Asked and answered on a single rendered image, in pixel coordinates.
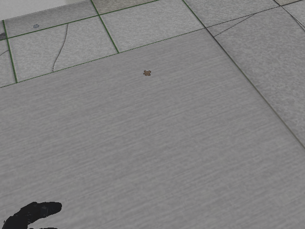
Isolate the left robot hand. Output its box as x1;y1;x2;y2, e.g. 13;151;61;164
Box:
2;201;62;229

